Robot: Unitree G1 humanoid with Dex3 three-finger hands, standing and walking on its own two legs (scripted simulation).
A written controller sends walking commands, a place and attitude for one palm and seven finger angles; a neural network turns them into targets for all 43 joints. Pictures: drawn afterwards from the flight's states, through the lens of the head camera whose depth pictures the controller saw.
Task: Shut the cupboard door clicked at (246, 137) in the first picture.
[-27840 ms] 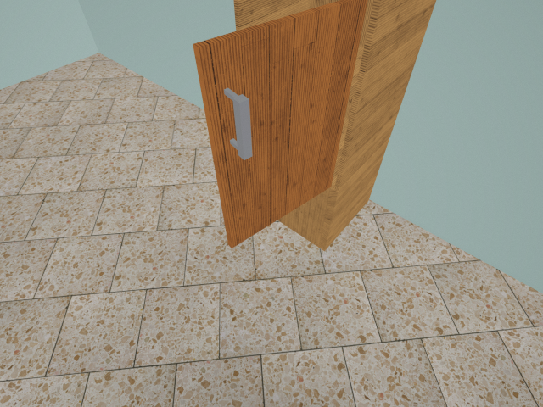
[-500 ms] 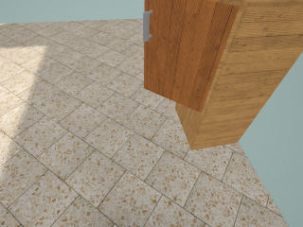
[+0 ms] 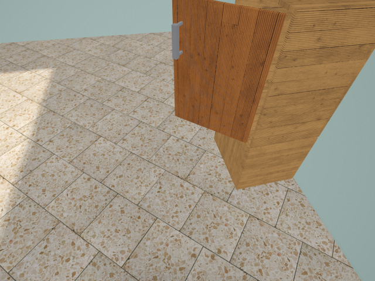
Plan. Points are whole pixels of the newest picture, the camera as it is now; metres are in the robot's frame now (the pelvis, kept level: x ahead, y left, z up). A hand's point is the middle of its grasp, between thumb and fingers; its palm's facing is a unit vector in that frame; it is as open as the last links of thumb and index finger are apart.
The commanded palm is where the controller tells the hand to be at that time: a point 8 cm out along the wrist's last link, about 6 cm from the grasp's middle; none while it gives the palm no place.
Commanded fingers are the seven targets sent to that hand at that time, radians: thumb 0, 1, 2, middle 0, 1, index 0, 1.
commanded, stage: let the arm hang, fingers relaxed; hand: left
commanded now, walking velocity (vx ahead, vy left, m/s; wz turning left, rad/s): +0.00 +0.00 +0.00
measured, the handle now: (178, 40) +0.97 +0.09 +0.09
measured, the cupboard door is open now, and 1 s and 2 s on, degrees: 48 48 48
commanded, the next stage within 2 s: look to check the result in 0.14 s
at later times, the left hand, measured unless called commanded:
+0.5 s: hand out of the picture -0.04 +0.17 -0.18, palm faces +0.02 -0.98 -0.18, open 7.4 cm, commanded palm none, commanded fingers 0.00 0.90 0.90 -0.20 -0.30 -0.20 -0.30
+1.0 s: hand out of the picture +0.01 +0.17 -0.18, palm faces +0.08 -0.97 -0.21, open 7.4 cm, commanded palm none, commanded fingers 0.00 0.90 0.90 -0.20 -0.30 -0.20 -0.30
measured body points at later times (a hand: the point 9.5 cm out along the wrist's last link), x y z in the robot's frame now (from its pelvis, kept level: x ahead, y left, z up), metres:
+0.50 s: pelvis +0.00 +0.00 +0.00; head +0.01 +0.00 +0.45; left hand -0.04 +0.22 -0.16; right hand -0.03 -0.21 -0.16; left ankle +0.03 +0.10 -0.74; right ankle -0.03 -0.11 -0.74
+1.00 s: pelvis +0.01 -0.01 -0.01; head +0.02 -0.01 +0.44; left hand +0.01 +0.22 -0.16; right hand +0.01 -0.23 -0.17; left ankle +0.03 +0.10 -0.74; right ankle -0.03 -0.11 -0.74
